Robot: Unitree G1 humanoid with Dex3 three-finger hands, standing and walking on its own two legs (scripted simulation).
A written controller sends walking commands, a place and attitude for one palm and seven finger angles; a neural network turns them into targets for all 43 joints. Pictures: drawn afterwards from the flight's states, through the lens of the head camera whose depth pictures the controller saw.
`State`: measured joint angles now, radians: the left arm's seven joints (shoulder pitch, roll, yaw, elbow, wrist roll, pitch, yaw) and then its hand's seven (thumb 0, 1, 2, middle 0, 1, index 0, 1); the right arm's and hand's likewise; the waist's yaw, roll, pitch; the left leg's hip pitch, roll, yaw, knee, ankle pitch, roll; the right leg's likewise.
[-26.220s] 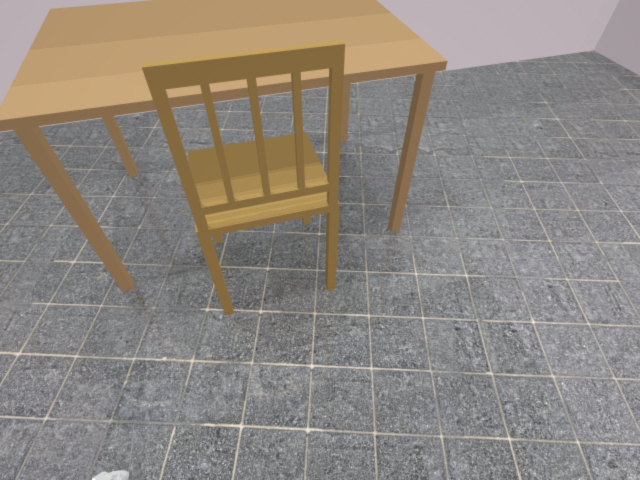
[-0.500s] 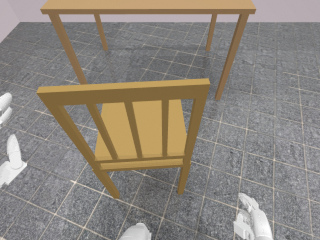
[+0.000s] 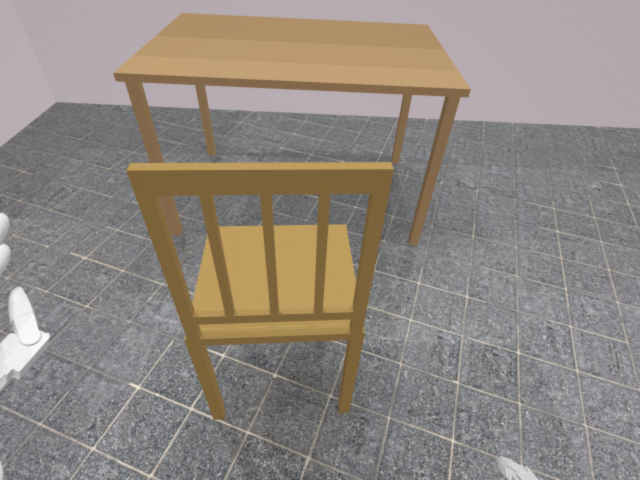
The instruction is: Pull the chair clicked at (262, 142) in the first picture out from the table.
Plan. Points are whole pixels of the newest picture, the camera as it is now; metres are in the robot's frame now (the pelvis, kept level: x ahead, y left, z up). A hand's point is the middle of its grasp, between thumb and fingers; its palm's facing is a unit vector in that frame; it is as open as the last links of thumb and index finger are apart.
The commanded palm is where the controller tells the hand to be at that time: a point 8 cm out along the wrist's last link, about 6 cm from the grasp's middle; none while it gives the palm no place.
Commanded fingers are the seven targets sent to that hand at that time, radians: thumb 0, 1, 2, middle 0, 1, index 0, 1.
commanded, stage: stop stepping back and stand still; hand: left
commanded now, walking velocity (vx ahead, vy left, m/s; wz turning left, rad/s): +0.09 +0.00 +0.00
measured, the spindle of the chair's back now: (270, 260) +0.53 +0.12 -0.07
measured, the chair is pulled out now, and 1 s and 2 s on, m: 0.60 0.60 0.60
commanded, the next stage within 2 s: let the arm hang, fingers relaxed in 0.30 s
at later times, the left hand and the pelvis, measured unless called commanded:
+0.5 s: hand (86, 409) +0.19 +0.28 +0.04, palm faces +0.30 -0.85 -0.43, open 7.4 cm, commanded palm none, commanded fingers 0.00 0.90 0.90 -0.20 -0.30 -0.20 -0.30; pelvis -0.02 +0.01 +0.00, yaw +2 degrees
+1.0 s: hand out of the picture -0.05 +0.20 -0.16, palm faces +0.07 -0.97 -0.25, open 7.3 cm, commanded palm none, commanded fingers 0.00 0.90 0.90 -0.20 -0.30 -0.20 -0.30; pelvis -0.03 +0.01 +0.01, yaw +2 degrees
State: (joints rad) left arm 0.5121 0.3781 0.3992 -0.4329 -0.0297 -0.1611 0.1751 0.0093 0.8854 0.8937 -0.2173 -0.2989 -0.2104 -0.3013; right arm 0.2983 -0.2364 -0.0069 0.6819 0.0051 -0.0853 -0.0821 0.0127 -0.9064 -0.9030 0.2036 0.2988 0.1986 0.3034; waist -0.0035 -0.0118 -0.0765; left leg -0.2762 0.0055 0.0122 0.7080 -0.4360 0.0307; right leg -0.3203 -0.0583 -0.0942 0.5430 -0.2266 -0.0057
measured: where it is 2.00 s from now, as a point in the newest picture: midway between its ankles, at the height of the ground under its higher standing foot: outside the picture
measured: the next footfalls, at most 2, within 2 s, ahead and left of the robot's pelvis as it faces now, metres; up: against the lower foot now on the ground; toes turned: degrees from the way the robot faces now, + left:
left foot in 0.02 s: +0.01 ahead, +0.12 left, +0.00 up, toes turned +1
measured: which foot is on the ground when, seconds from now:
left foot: up 0.00-0.00, down 0.02-1.00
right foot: down 0.00-1.00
